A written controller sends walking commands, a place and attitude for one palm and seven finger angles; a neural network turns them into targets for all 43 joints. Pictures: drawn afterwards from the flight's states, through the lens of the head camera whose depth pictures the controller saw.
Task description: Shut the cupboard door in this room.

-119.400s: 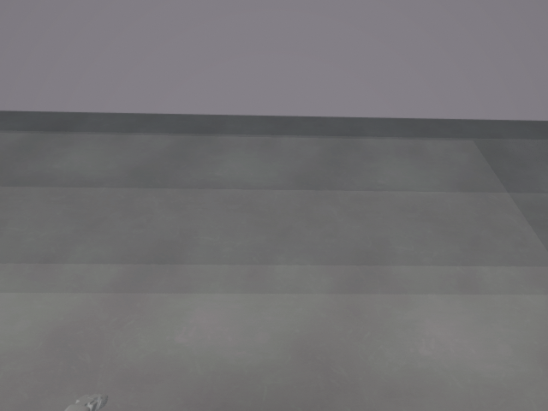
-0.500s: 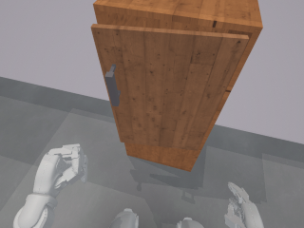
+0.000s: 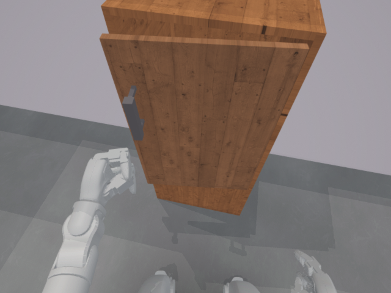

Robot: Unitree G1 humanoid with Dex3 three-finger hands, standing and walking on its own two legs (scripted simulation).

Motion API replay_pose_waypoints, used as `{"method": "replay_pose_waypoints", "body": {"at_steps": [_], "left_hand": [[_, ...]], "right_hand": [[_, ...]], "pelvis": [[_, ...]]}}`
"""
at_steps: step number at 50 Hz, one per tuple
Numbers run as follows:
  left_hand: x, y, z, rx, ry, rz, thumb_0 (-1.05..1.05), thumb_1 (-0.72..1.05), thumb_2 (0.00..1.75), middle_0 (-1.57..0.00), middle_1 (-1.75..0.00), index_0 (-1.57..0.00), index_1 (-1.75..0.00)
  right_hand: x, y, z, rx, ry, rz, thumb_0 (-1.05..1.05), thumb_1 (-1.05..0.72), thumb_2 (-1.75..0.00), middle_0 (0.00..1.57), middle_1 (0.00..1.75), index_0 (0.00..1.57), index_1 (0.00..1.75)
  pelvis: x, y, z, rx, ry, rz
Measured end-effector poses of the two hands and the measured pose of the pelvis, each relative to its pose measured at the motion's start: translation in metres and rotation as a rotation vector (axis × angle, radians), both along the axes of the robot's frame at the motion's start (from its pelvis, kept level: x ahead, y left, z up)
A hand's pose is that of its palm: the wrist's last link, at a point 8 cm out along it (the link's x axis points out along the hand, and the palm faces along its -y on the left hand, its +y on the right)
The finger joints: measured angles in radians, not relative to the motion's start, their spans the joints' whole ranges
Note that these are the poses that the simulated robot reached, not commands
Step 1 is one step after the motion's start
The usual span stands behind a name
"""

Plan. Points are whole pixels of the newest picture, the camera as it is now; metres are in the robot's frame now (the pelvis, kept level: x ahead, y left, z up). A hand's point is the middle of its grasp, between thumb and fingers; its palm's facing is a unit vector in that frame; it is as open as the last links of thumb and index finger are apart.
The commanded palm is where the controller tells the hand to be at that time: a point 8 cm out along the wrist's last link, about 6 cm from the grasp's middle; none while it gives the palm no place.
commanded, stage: bring the fist close to the handle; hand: left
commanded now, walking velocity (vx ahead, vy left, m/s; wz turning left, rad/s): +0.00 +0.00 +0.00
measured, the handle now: (136, 114) +0.49 +0.16 +0.06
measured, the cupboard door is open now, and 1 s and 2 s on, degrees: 9 9 0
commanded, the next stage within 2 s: push the door shut along its arc in 0.76 s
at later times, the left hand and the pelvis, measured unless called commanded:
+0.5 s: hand (147, 142) +0.41 +0.12 +0.06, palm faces -0.04 -1.00 -0.02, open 3.1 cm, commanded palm +0.38 +0.18 +0.06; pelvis +0.00 -0.01 +0.00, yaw -1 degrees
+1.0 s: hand (146, 145) +0.40 +0.12 +0.06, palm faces -0.07 -1.00 -0.03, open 3.1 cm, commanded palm +0.39 +0.18 +0.06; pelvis -0.01 +0.00 +0.00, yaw -1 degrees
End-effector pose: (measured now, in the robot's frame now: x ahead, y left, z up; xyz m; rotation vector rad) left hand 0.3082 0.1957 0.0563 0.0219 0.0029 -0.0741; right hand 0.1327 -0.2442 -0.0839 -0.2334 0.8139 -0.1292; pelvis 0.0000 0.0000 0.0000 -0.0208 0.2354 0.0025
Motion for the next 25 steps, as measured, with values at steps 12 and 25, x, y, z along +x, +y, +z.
{"method": "replay_pose_waypoints", "body": {"at_steps": [12,25], "left_hand": [[0.043,-0.011,0.007,0.004,-0.020,0.008,0.02,0.90,0.90,-1.30,-1.50,-1.30,-1.50],[0.083,-0.023,0.005,-0.002,-0.016,0.031,0.02,0.90,0.90,-1.30,-1.50,-1.30,-1.50]], "right_hand": [[-0.012,-0.003,-0.008,0.016,0.075,-0.026,0.01,-0.90,-0.90,0.20,0.30,0.21,0.30],[-0.049,-0.015,-0.018,0.012,0.186,-0.086,0.01,-0.90,-0.90,0.20,0.30,0.21,0.30]], "pelvis": [[0.001,-0.002,0.001,0.004,0.013,-0.006],[-0.003,-0.005,0.000,0.011,0.037,-0.020]]}}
